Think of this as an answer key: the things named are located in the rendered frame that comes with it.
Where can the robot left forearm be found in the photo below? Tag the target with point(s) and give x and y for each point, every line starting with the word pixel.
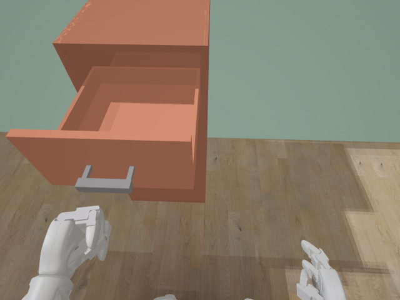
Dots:
pixel 49 287

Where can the cabinet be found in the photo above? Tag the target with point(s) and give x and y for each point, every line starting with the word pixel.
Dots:
pixel 144 33

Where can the drawer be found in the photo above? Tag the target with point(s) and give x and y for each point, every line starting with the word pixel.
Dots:
pixel 145 117

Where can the left robot hand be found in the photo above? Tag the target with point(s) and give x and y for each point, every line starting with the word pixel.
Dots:
pixel 84 228

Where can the right robot hand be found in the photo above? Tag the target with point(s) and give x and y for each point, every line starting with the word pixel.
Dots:
pixel 327 284

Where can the handle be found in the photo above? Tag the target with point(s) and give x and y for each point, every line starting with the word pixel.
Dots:
pixel 98 185

